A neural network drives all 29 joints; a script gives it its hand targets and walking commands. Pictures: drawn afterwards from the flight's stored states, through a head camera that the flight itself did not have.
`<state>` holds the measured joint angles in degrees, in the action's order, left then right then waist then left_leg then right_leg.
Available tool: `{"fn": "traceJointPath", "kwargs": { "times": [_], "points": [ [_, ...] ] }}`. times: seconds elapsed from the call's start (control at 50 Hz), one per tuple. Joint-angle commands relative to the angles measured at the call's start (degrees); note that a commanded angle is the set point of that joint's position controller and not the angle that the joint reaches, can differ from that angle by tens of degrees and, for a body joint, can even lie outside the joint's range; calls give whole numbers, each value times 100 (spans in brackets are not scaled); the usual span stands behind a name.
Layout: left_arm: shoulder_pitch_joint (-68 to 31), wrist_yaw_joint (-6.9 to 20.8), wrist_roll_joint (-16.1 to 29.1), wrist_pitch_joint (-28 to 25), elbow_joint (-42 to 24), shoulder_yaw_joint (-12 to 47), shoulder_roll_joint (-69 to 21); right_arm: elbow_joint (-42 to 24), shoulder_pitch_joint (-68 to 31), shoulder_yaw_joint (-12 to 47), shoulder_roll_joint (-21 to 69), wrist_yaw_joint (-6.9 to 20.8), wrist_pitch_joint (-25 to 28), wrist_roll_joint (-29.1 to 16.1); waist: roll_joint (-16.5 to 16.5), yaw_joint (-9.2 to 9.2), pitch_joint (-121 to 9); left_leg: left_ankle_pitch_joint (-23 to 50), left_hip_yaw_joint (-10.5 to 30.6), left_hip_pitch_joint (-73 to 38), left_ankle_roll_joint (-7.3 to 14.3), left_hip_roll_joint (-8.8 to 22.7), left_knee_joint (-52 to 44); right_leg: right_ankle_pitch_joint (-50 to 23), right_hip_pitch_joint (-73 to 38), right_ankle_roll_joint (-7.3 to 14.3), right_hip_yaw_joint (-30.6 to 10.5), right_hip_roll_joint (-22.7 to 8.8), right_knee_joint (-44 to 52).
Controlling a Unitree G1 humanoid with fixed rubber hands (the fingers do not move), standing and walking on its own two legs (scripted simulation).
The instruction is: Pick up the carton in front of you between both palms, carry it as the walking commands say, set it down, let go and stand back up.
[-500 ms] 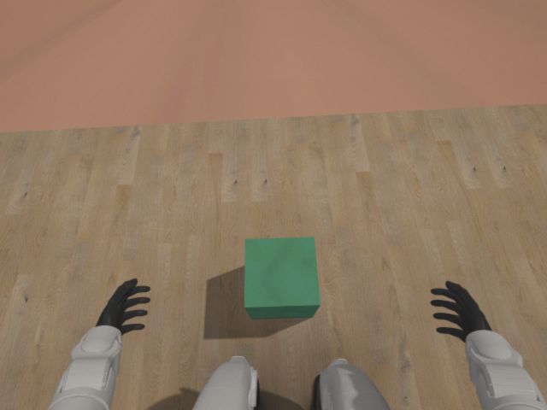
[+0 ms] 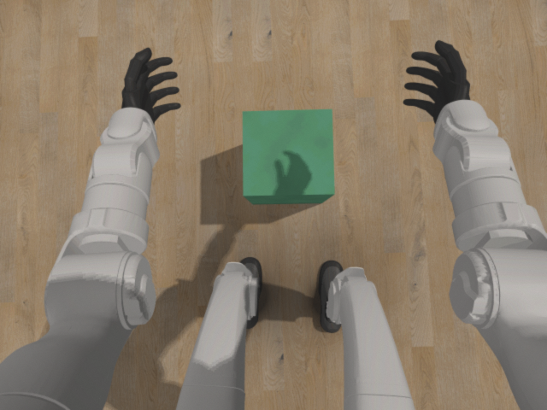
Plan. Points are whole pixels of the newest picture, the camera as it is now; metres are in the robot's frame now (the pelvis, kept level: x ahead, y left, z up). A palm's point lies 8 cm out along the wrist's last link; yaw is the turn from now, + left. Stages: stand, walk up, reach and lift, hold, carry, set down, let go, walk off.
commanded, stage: reach and lift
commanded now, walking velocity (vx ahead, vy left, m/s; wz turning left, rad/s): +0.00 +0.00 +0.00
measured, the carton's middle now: (287, 163) +0.50 +0.02 -0.53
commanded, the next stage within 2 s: none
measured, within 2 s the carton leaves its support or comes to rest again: leaves its support in 1.88 s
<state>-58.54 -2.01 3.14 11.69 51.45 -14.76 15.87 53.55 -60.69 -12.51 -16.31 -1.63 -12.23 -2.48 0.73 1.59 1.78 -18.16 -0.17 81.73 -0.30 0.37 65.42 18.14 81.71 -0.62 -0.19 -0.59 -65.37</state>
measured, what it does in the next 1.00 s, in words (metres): lowers itself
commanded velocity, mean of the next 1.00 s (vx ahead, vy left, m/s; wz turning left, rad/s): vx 0.00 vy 0.00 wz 0.00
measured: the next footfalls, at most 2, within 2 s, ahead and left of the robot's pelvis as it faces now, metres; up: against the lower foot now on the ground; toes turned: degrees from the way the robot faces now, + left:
none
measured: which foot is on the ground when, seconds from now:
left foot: down 0.00-1.00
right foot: down 0.00-1.00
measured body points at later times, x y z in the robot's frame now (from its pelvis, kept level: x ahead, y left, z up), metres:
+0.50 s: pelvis +0.02 +0.00 -0.12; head +0.35 +0.00 +0.18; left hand +0.51 +0.22 -0.28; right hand +0.53 -0.18 -0.28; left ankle +0.10 +0.12 -0.62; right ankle +0.10 -0.12 -0.62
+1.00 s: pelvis -0.03 +0.00 -0.27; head +0.34 +0.01 -0.03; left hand +0.51 +0.21 -0.46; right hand +0.53 -0.17 -0.46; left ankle +0.10 +0.12 -0.62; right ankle +0.10 -0.12 -0.62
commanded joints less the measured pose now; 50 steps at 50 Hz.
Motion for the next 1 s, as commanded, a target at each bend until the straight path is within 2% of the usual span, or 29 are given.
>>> {"fn": "traceJointPath", "kwargs": {
  "times": [0.0,0.12,0.24,0.32,0.42,0.5,0.58,0.68,0.76,0.88,0.98],
  "points": [
    [-1902,-44,-101,-177,-341,-242,691,-277,-2007,-222,-746,-24,174,113,-59,60,-5314,-3,-222,-2375,-260,-345,-660,165,-2150,-133,186,385,604],
    [-1848,7,-435,-501,-271,-570,448,-203,-1936,-553,-507,-5,470,482,31,103,-5940,832,-205,-2102,-231,-396,-508,-681,-2096,-138,146,426,412],
    [-1258,30,-680,-853,-199,-779,77,-203,-1439,-776,-112,-28,832,733,129,80,-5600,1523,-143,-827,-242,-390,348,-1396,-1084,-151,96,468,-454],
    [-980,-35,-559,-1028,-228,-681,101,-211,-1065,-655,-77,-137,1000,612,40,73,-5738,2037,-98,-252,-271,-398,1168,-1726,-168,-170,56,484,-1233],
    [-1029,-166,-11,-1165,-549,-243,407,-575,-1100,-102,-301,-291,1137,64,12,109,-6716,2548,-90,-51,-308,-388,2252,-2164,173,-187,51,435,-2291],
    [-1244,-264,492,-1132,-734,162,649,-901,-1371,259,-523,-416,1098,-360,132,84,-7232,2236,-189,252,-312,-374,2926,-2075,44,-191,123,426,-3023],
    [-1707,-363,763,-1019,-763,358,882,-1014,-1864,484,-708,-522,974,-635,167,106,-7192,1402,-301,579,-289,-341,3387,-1378,130,-172,192,394,-3506],
    [-2387,-467,915,-887,-209,479,1045,-443,-2502,623,-846,-601,817,-818,143,132,-6320,163,-327,1206,-254,-228,3753,-183,600,-135,185,301,-3857],
    [-2887,-470,959,-913,398,583,1096,202,-2919,673,-947,-589,838,-878,65,112,-5572,-346,-252,1555,-236,-140,4055,350,1101,-124,155,219,-4149],
    [-3448,-445,1054,-1074,1048,787,1194,885,-3478,824,-1113,-539,1027,-1046,42,107,-4917,-402,-132,1787,-221,-71,4487,479,1513,-115,93,146,-4607],
    [-3821,-488,1265,-1223,967,1015,1339,795,-3831,1056,-1265,-563,1192,-1318,21,141,-5505,163,-130,1426,-225,-63,4859,-64,1180,-94,95,148,-5021]
  ]
}}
